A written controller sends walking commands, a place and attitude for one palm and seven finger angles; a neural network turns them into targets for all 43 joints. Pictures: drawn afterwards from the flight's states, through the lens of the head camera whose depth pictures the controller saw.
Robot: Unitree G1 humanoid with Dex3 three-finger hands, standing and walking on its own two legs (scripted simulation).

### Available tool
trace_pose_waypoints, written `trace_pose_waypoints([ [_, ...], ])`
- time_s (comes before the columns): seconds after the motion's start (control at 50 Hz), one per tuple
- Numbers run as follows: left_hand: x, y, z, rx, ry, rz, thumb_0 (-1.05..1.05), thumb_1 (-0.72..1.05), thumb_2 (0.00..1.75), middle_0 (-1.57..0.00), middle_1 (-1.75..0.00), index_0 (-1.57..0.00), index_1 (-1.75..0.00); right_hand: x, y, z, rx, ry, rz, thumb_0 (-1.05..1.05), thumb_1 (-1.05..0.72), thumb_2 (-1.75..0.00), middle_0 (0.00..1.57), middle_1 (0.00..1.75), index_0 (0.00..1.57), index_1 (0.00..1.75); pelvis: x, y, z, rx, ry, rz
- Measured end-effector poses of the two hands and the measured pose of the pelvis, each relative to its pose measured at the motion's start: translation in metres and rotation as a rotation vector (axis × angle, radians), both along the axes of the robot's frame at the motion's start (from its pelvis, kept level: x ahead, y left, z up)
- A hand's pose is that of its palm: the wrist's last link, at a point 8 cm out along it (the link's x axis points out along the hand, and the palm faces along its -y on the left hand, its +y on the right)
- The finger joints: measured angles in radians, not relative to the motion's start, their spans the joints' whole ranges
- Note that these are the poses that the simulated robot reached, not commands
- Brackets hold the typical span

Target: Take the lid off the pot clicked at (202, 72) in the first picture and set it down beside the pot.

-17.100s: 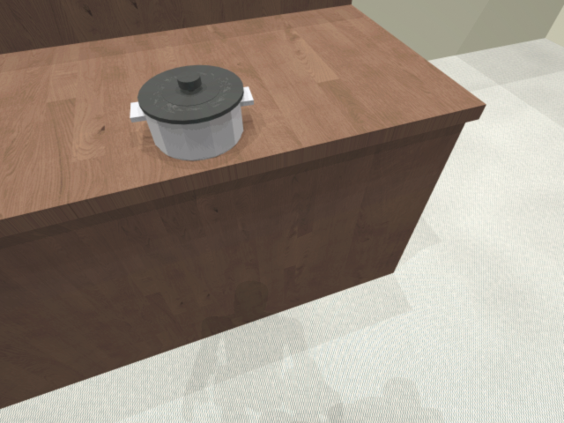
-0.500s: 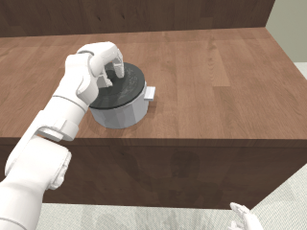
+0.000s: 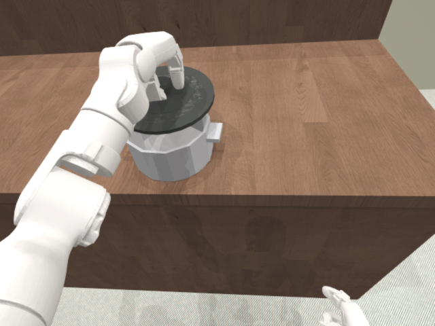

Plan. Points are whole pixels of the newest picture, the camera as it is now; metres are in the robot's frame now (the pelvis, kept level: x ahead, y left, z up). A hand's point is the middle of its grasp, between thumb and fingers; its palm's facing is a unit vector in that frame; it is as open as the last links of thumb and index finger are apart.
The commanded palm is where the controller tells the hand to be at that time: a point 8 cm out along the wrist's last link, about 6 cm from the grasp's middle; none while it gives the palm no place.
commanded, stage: lift the lid straight up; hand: left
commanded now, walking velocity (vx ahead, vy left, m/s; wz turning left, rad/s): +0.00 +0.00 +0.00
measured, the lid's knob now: (161, 86) +0.49 +0.11 +0.21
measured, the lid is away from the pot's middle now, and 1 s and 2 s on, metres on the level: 0.01 0.01 0.12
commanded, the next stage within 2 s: move the lid sideways beside the pot in 1.10 s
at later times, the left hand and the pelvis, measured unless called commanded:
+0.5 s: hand (143, 58) +0.46 +0.12 +0.28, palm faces -0.13 -0.06 -0.99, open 6.3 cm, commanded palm +0.43 +0.13 +0.35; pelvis +0.01 +0.00 +0.00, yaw +0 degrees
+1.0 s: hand (133, 33) +0.45 +0.12 +0.32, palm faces -0.07 -0.03 -1.00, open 6.3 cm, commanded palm +0.43 +0.12 +0.38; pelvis +0.00 +0.01 +0.00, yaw +1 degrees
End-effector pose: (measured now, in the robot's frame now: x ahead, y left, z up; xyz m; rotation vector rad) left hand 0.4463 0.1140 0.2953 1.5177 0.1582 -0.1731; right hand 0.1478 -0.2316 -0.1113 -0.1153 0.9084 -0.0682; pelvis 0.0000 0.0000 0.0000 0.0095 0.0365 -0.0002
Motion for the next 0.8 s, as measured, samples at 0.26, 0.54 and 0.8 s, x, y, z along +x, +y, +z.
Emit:
trace_pose_waypoints([
  [0.26,0.009,0.010,0.022,-0.013,-0.032,0.040,0.02,0.26,0.79,-0.68,-0.91,-0.86,-0.94,-0.017,-0.015,-0.001,-0.021,0.031,-0.042,0.01,-0.91,-0.90,0.20,0.30,0.20,0.30,0.005,-0.002,0.001,0.000,0.005,-0.012],
  [0.54,0.000,0.011,0.046,-0.009,-0.084,0.028,0.03,0.26,0.79,-0.68,-0.91,-0.86,-0.94,0.008,-0.006,0.006,-0.006,-0.032,-0.007,0.01,-0.91,-0.90,0.19,0.30,0.20,0.29,0.005,0.001,0.001,-0.001,0.005,-0.004],
  [0.8,-0.011,0.016,0.070,0.010,-0.116,0.060,0.03,0.26,0.79,-0.68,-0.91,-0.87,-0.94,0.019,0.009,0.009,0.010,-0.060,0.035,0.01,-0.91,-0.90,0.20,0.30,0.20,0.30,0.000,0.003,0.000,-0.002,0.001,0.006],
])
